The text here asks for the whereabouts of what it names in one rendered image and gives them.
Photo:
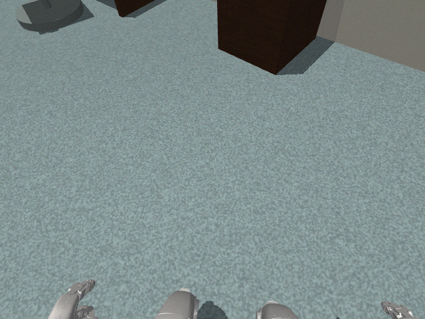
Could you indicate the office chair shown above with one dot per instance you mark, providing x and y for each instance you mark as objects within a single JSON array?
[{"x": 47, "y": 15}]

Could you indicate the right robot hand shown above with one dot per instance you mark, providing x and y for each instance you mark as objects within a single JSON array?
[{"x": 396, "y": 311}]

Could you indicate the left robot hand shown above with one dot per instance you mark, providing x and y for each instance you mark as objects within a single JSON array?
[{"x": 66, "y": 306}]

